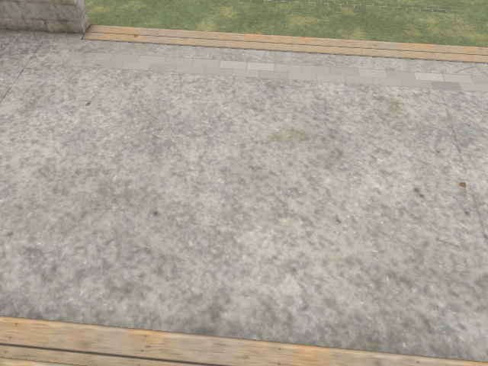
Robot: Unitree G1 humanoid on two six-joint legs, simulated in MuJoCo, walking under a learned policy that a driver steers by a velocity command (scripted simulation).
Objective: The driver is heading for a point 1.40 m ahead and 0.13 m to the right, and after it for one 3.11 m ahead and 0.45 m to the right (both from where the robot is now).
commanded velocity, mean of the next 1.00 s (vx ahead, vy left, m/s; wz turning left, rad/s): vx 0.00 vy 0.00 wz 0.10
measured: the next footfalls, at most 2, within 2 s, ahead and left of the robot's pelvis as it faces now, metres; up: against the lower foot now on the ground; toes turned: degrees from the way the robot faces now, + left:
right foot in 0.50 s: +0.21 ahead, -0.18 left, -0.20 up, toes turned +16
left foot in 0.96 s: +0.04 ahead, +0.06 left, +0.00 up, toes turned +6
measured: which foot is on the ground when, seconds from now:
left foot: down 0.00-0.56, up 0.58-0.94, down 0.96-1.00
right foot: up 0.00-0.48, down 0.50-0.98, up 1.00-1.00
